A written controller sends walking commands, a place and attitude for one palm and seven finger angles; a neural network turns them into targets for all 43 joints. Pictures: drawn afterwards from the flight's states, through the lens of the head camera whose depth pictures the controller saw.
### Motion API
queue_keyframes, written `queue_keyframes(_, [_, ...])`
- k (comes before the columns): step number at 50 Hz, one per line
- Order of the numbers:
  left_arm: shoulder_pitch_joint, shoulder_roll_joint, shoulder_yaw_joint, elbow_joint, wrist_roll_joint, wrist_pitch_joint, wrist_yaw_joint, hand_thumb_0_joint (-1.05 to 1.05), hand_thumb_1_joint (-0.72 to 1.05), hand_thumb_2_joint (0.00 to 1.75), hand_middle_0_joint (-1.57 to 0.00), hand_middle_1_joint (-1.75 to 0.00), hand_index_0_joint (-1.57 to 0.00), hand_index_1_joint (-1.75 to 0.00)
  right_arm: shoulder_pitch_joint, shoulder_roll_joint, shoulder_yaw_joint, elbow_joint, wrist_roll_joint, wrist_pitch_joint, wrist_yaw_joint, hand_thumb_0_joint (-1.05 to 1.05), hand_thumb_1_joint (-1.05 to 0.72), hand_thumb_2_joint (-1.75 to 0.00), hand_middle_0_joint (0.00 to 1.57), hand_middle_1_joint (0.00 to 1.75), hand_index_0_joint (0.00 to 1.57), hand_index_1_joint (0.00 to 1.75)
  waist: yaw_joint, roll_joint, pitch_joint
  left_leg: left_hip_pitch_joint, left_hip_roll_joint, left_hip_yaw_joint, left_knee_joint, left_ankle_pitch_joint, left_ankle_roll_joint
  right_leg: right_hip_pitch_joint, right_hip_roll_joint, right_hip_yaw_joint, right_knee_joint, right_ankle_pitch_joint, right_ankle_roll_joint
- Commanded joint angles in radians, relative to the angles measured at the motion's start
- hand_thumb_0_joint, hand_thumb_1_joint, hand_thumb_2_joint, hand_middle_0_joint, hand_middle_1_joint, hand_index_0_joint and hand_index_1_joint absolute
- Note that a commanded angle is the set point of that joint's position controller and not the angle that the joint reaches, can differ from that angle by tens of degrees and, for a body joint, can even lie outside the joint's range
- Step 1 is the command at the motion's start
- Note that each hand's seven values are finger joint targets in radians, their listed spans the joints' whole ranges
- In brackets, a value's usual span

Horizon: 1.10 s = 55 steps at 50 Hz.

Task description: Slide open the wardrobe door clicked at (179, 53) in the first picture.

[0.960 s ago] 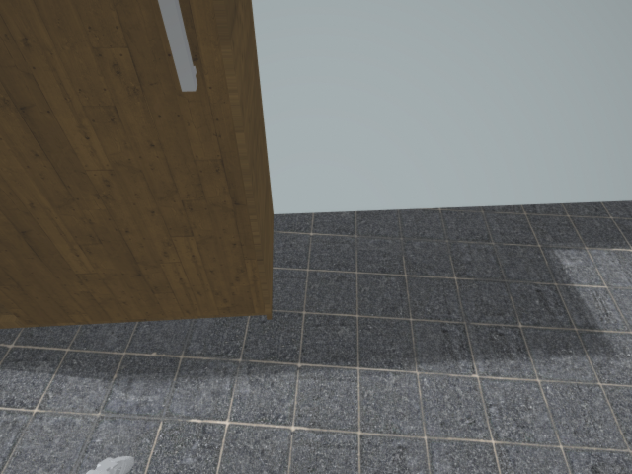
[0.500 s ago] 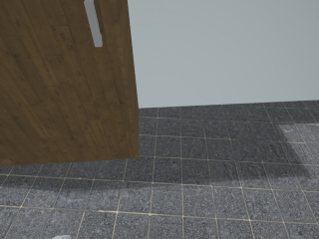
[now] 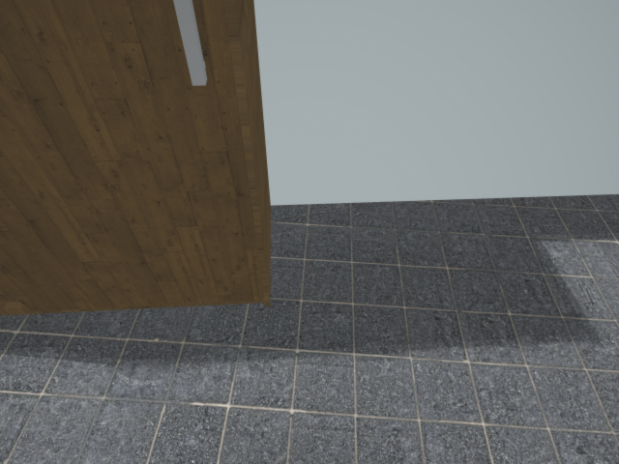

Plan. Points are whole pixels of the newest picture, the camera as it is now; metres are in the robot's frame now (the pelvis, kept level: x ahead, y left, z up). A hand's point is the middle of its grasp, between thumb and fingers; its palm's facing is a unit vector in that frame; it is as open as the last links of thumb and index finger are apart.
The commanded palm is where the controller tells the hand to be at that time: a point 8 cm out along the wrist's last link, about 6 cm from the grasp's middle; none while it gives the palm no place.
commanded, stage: look at it before walking up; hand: right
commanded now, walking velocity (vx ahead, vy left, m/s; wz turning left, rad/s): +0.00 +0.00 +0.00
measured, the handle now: (193, 37) +0.73 +0.26 +0.21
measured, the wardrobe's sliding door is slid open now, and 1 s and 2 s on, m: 0.00 0.00 0.00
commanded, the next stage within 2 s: walk to a spot facing it in 0.48 s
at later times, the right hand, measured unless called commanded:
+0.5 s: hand out of the picture +0.09 -0.24 -0.16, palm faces -0.03 +0.94 -0.33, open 7.4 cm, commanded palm none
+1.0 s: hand out of the picture +0.08 -0.18 -0.18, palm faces -0.15 +0.95 -0.26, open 7.4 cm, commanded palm none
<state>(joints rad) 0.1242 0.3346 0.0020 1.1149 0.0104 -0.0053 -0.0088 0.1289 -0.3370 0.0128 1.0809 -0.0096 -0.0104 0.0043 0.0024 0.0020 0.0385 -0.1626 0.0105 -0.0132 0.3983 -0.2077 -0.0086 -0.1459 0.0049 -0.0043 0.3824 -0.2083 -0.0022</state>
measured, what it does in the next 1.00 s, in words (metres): stands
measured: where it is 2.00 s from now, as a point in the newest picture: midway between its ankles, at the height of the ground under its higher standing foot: outside the picture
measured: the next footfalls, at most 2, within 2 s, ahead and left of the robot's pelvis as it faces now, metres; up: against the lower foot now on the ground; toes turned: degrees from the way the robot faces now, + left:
right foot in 1.38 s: +0.10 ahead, -0.09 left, +0.00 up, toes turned +8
left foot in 1.86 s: +0.26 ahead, +0.28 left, +0.00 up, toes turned +24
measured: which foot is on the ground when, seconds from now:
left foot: down 0.00-1.00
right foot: down 0.00-0.98, up 1.00-1.00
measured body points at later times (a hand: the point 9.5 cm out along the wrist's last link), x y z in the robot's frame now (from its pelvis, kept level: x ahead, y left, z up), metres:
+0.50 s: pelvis +0.01 +0.00 +0.00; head +0.02 +0.00 +0.45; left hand +0.10 +0.30 -0.13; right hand +0.09 -0.29 -0.13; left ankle +0.01 +0.12 -0.74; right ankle +0.00 -0.12 -0.74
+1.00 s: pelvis -0.01 +0.02 -0.03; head +0.03 +0.04 +0.42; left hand +0.03 +0.28 -0.18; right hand +0.08 -0.23 -0.16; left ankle -0.01 +0.11 -0.75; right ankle +0.00 -0.12 -0.74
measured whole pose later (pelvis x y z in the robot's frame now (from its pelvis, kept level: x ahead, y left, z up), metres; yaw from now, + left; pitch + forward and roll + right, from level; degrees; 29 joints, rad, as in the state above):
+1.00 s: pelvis -0.01 +0.02 -0.03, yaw +11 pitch -1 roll -1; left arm 0.15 0.23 0.04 0.97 0.02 0.04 0.01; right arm 0.24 -0.23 -0.04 0.93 -0.02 0.04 0.02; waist -0.04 -0.01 0.10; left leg -0.33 -0.02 0.01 0.71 -0.35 0.02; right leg -0.28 -0.10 -0.16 0.72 -0.40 0.03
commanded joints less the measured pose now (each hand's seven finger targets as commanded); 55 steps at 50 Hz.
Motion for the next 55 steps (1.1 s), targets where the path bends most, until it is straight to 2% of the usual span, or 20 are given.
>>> queue_keyframes(1, [-0.054, 0.206, 0.038, -0.065, -0.001, -0.028, 0.017, 0.0, 0.9, 0.9, -0.2, -0.3, -0.2, -0.3, -0.047, -0.209, -0.047, -0.065, -0.002, -0.02, -0.017, 0.0, -0.9, -0.9, 0.2, 0.3, 0.2, 0.3, -0.001, 0.016, -0.072, 0.017, 0.113, -0.103, -0.07, 0.1, 0.041, 0.005, -0.115, 0.103, -0.071, 0.107, -0.024])
queue_keyframes(30, [-0.066, 0.206, 0.035, -0.067, -0.001, -0.027, 0.024, 0.0, 0.9, 0.9, -0.2, -0.3, -0.2, -0.3, -0.041, -0.208, -0.049, -0.059, 0.0, -0.02, -0.017, 0.0, -0.9, -0.9, 0.2, 0.3, 0.2, 0.3, -0.003, 0.003, -0.077, 0.042, 0.111, -0.103, -0.074, 0.214, 0.043, 0.053, -0.125, 0.088, -0.072, 0.182, -0.017])
queue_keyframes(31, [-0.055, 0.193, 0.036, -0.067, -0.001, -0.025, 0.027, 0.0, 0.9, 0.9, -0.2, -0.3, -0.2, -0.3, -0.039, -0.194, -0.05, -0.065, -0.001, -0.013, -0.017, 0.0, -0.9, -0.9, 0.2, 0.3, 0.2, 0.3, -0.001, -0.005, -0.071, 0.027, 0.107, -0.106, -0.061, 0.228, 0.042, 0.055, -0.129, 0.075, -0.058, 0.184, -0.014])
queue_keyframes(33, [-0.006, 0.1, 0.024, -0.069, 0.001, -0.011, 0.031, 0.0, 0.9, 0.9, -0.2, -0.3, -0.2, -0.3, 0.008, -0.114, -0.041, -0.065, -0.001, 0.012, -0.021, 0.0, -0.9, -0.9, 0.2, 0.3, 0.2, 0.3, 0.0, 0.005, -0.072, 0.006, 0.106, -0.116, -0.017, 0.276, 0.035, 0.044, -0.132, 0.037, -0.014, 0.19, -0.001])
queue_keyframes(34, [0.01, 0.086, 0.025, -0.078, 0.0, -0.003, 0.034, 0.0, 0.9, 0.9, -0.2, -0.3, -0.2, -0.3, 0.024, -0.102, -0.041, -0.075, -0.001, 0.022, -0.021, 0.0, -0.9, -0.9, 0.2, 0.3, 0.2, 0.3, 0.0, 0.009, -0.059, -0.018, 0.101, -0.128, 0.0, 0.281, 0.034, 0.033, -0.134, 0.024, 0.005, 0.174, 0.003])
queue_keyframes(38, [0.029, 0.102, 0.053, -0.136, 0.002, 0.013, 0.041, 0.0, 0.9, 0.9, -0.2, -0.3, -0.2, -0.3, 0.048, -0.107, -0.062, -0.132, -0.007, 0.042, -0.015, 0.0, -0.9, -0.9, 0.2, 0.3, 0.2, 0.3, 0.004, 0.001, -0.063, -0.101, 0.074, -0.153, 0.091, 0.281, 0.042, 0.012, -0.158, 0.007, 0.063, 0.121, -0.008])
queue_keyframes(40, [0.028, 0.109, 0.064, -0.163, 0.003, 0.015, 0.044, 0.0, 0.9, 0.9, -0.2, -0.3, -0.2, -0.3, 0.05, -0.094, -0.069, -0.162, -0.009, 0.048, -0.01, 0.0, -0.9, -0.9, 0.2, 0.3, 0.2, 0.3, 0.005, -0.034, -0.062, -0.155, 0.042, -0.14, 0.158, 0.24, 0.036, 0.007, -0.19, 0.026, 0.057, 0.093, -0.025])
queue_keyframes(42, [0.023, 0.122, 0.077, -0.185, 0.004, 0.014, 0.045, 0.0, 0.9, 0.9, -0.2, -0.3, -0.2, -0.3, 0.058, -0.068, -0.074, -0.183, -0.008, 0.052, -0.004, 0.0, -0.9, -0.9, 0.2, 0.3, 0.2, 0.3, -0.001, -0.116, -0.058, -0.19, -0.005, -0.083, 0.299, 0.133, 0.019, -0.013, -0.264, 0.072, 0.019, 0.111, -0.069])
queue_keyframes(43, [0.013, 0.123, 0.082, -0.195, 0.005, 0.01, 0.044, 0.0, 0.9, 0.9, -0.2, -0.3, -0.2, -0.3, 0.067, -0.051, -0.077, -0.195, -0.009, 0.056, 0.0, 0.0, -0.9, -0.9, 0.2, 0.3, 0.2, 0.3, -0.005, -0.175, -0.055, -0.217, -0.025, -0.039, 0.41, -0.092, 0.006, -0.025, -0.326, 0.102, -0.015, 0.16, -0.112])
queue_keyframes(44, [-0.001, 0.122, 0.085, -0.206, 0.006, 0.007, 0.043, 0.0, 0.9, 0.9, -0.2, -0.3, -0.2, -0.3, 0.074, -0.037, -0.082, -0.205, -0.009, 0.061, 0.003, 0.0, -0.9, -0.9, 0.2, 0.3, 0.2, 0.3, -0.011, -0.211, -0.047, -0.226, -0.019, -0.004, 0.505, -0.255, -0.006, -0.047, -0.373, 0.111, -0.034, 0.216, -0.154])
queue_keyframes(45, [-0.019, 0.116, 0.086, -0.221, 0.009, 0.004, 0.044, 0.0, 0.9, 0.9, -0.2, -0.3, -0.2, -0.3, 0.082, -0.028, -0.089, -0.215, -0.008, 0.062, 0.005, 0.0, -0.9, -0.9, 0.2, 0.3, 0.2, 0.3, -0.021, -0.194, -0.033, -0.21, 0.013, -0.016, 0.52, -0.307, -0.003, -0.076, -0.392, 0.102, -0.014, 0.264, -0.169])
queue_keyframes(46, [-0.047, 0.114, 0.09, -0.23, 0.013, 0.005, 0.044, 0.0, 0.9, 0.9, -0.2, -0.3, -0.2, -0.3, 0.119, -0.019, -0.093, -0.215, -0.009, 0.059, 0.008, 0.0, -0.9, -0.9, 0.2, 0.3, 0.2, 0.3, -0.048, -0.176, -0.032, -0.161, 0.032, -0.01, 0.45, -0.287, 0.002, -0.1, -0.377, 0.05, 0.042, 0.289, -0.146])
queue_keyframes(47, [-0.064, 0.112, 0.091, -0.237, 0.013, 0.008, 0.042, 0.0, 0.9, 0.9, -0.2, -0.3, -0.2, -0.3, 0.17, -0.017, -0.096, -0.201, -0.011, 0.053, 0.012, 0.0, -0.9, -0.9, 0.2, 0.3, 0.2, 0.3, -0.073, -0.123, -0.047, -0.092, 0.023, 0.015, 0.336, -0.195, 0.005, -0.124, -0.336, -0.006, 0.136, 0.26, -0.104])
queue_keyframes(48, [-0.068, 0.098, 0.093, -0.244, 0.009, 0.015, 0.039, 0.0, 0.9, 0.9, -0.2, -0.3, -0.2, -0.3, 0.236, -0.033, -0.106, -0.188, -0.016, 0.042, 0.011, 0.0, -0.9, -0.9, 0.2, 0.3, 0.2, 0.3, -0.102, -0.03, -0.052, -0.006, 0.039, -0.01, 0.144, 0.015, 0.01, -0.188, -0.259, -0.088, 0.325, 0.15, -0.035])
queue_keyframes(49, [-0.015, 0.007, 0.08, -0.267, 0.001, 0.021, 0.033, 0.0, 0.9, 0.9, -0.2, -0.3, -0.2, -0.3, 0.255, -0.146, -0.124, -0.19, -0.03, 0.021, -0.005, 0.0, -0.9, -0.9, 0.2, 0.3, 0.2, 0.3, -0.08, 0.343, -0.05, 0.078, 0.272, -0.421, -0.049, 0.3, 0.09, -0.413, -0.081, -0.168, 0.617, -0.248, 0.053])
queue_keyframes(50, [-0.037, 0.01, 0.077, -0.282, -0.001, 0.026, 0.036, 0.0, 0.9, 0.9, -0.2, -0.3, -0.2, -0.3, 0.28, -0.147, -0.115, -0.194, -0.011, 0.024, -0.015, 0.0, -0.9, -0.9, 0.2, 0.3, 0.2, 0.3, -0.087, 0.275, -0.063, 0.008, 0.356, -0.509, -0.097, 0.386, 0.185, -0.422, -0.043, -0.018, 0.724, -0.392, 0.051])
queue_keyframes(51, [-0.038, 0.003, 0.076, -0.267, -0.001, 0.03, 0.038, 0.0, 0.9, 0.9, -0.2, -0.3, -0.2, -0.3, 0.237, -0.128, -0.117, -0.203, -0.015, 0.023, -0.023, 0.0, -0.9, -0.9, 0.2, 0.3, 0.2, 0.3, -0.063, 0.209, -0.068, -0.013, 0.319, -0.514, -0.117, 0.248, 0.19, -0.43, -0.05, 0.051, 0.778, -0.336, 0.042])
queue_keyframes(52, [-0.023, 0.01, 0.077, -0.25, 0.003, 0.031, 0.035, 0.0, 0.9, 0.9, -0.2, -0.3, -0.2, -0.3, 0.193, -0.099, -0.115, -0.208, -0.011, 0.022, -0.026, 0.0, -0.9, -0.9, 0.2, 0.3, 0.2, 0.3, -0.045, 0.182, -0.057, -0.015, 0.278, -0.475, -0.132, 0.1, 0.171, -0.439, -0.07, 0.056, 0.805, -0.267, 0.041])
queue_keyframes(53, [0.0, 0.01, 0.075, -0.23, 0.01, 0.027, 0.029, 0.0, 0.9, 0.9, -0.2, -0.3, -0.2, -0.3, 0.154, -0.063, -0.107, -0.215, -0.009, 0.018, -0.023, 0.0, -0.9, -0.9, 0.2, 0.3, 0.2, 0.3, -0.022, 0.136, -0.052, -0.006, 0.23, -0.397, -0.136, 0.025, 0.172, -0.439, -0.085, 0.047, 0.809, -0.191, 0.047])
queue_keyframes(55, [0.024, 0.0, 0.071, -0.208, 0.02, 0.02, 0.024, 0.0, 0.9, 0.9, -0.2, -0.3, -0.2, -0.3, 0.152, -0.027, -0.099, -0.206, -0.011, 0.006, -0.019, 0.0, -0.9, -0.9, 0.2, 0.3, 0.2, 0.3, -0.015, 0.128, -0.066, 0.001, 0.187, -0.329, -0.139, -0.015, 0.185, -0.416, -0.09, 0.015, 0.774, -0.147, 0.054])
